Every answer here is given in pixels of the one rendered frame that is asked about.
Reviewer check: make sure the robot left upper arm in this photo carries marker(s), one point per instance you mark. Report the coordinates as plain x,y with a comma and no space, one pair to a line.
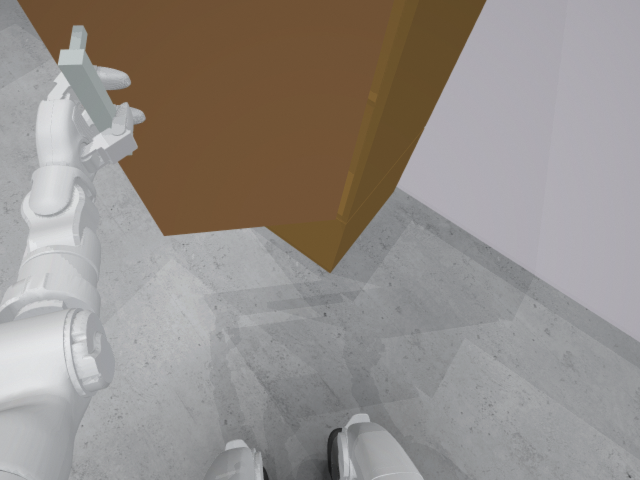
50,367

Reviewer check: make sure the cupboard door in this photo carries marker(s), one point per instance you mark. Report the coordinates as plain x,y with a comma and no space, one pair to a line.
253,107

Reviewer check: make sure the robot right shin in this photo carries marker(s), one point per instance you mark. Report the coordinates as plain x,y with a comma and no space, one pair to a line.
358,418

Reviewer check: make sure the left robot forearm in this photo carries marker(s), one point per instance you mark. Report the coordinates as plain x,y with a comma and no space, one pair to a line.
61,264

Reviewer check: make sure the left robot hand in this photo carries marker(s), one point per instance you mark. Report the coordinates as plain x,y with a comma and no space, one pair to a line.
62,132

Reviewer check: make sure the handle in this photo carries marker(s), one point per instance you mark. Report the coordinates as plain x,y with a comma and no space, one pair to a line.
84,80

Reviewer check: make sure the robot right thigh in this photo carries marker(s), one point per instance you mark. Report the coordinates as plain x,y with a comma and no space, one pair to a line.
369,452

